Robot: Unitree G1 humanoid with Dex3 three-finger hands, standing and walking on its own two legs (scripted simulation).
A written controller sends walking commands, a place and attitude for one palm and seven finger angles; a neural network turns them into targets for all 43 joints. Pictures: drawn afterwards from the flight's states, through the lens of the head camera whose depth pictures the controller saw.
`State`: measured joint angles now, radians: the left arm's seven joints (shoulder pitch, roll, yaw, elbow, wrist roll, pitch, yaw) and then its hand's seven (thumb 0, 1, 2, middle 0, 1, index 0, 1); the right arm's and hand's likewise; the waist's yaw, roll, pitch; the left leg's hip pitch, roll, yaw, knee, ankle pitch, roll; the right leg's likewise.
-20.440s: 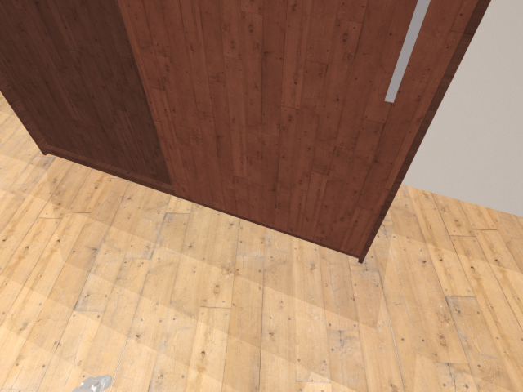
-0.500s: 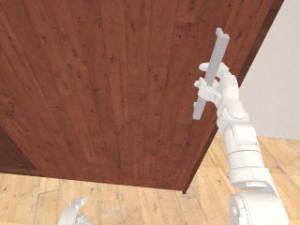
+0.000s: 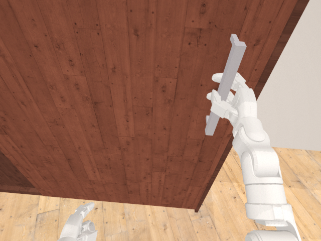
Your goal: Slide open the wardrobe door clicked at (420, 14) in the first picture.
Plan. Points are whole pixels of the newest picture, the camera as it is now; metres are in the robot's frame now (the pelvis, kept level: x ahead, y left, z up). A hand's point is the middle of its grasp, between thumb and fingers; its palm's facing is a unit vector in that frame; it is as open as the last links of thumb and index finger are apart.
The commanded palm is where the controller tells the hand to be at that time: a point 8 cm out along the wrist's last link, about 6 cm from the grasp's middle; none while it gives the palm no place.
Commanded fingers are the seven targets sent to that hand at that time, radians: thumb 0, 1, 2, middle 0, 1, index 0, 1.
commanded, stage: tug the door sideways, standing still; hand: right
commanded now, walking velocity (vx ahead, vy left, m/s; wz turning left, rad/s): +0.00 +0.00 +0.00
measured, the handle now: (219, 91) +0.44 -0.12 +0.18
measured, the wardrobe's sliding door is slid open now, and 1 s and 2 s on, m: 0.00 0.00 0.11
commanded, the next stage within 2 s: step sideways, sliding the door along in 0.52 s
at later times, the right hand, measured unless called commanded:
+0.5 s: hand (213, 103) +0.38 -0.09 +0.19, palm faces +0.08 +1.00 -0.05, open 5.9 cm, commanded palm +0.35 -0.08 +0.19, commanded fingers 0.00 -0.90 -0.90 0.45 1.40 0.45 1.40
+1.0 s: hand (209, 103) +0.39 -0.09 +0.18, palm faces +0.20 +0.98 -0.07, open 6.0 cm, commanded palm +0.37 -0.06 +0.19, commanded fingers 0.00 -0.90 -0.90 0.45 1.40 0.45 1.40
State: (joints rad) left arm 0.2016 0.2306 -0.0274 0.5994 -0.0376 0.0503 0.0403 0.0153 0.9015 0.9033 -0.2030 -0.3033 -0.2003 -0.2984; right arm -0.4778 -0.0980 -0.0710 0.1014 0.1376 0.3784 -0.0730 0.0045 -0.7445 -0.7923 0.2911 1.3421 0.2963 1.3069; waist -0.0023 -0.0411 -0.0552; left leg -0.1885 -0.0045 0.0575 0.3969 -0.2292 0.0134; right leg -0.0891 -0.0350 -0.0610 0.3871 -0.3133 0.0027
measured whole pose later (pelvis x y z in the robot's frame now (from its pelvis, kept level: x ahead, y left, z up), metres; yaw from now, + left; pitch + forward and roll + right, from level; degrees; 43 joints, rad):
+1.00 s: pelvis -0.02 +0.07 -0.02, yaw -3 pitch -2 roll +0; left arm 0.24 0.17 -0.02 0.69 -0.04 -0.03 0.07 0.02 0.90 0.90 -0.20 -0.30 -0.20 -0.30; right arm -0.69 -0.17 -0.01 0.39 0.12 -0.05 -0.16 -0.03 -0.75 -0.85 0.45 1.40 0.23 1.39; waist -0.09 -0.06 0.13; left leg -0.31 0.01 0.07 0.61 -0.26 0.02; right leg -0.19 -0.11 0.04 0.62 -0.40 0.09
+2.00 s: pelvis +0.14 +0.20 -0.03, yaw -9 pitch -2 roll +2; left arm 0.14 0.17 -0.04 0.51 -0.02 -0.22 -0.03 0.02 0.90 0.90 -0.20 -0.30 -0.22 -0.31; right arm 0.00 -0.01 0.06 -0.52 -0.01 -0.03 -0.20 -0.01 -0.74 -0.81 0.46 1.41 0.14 1.19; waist -0.14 -0.10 0.19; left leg -0.30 0.03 0.13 0.68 -0.35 0.01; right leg -0.22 -0.17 -0.16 0.88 -0.37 0.02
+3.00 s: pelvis +0.03 +0.34 +0.00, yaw -1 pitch -2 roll +4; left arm 0.12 0.19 0.04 0.60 -0.03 -0.02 -0.05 0.02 0.90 0.90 -0.20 -0.30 -0.20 -0.30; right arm -0.45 -0.14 -0.01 -0.06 0.04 -0.03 -0.15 0.00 -0.75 -0.82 0.46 1.41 0.29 1.34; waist -0.08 -0.02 0.22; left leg -0.53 0.00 0.02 1.24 -0.42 0.00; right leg -0.21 -0.16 -0.07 0.52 -0.26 0.04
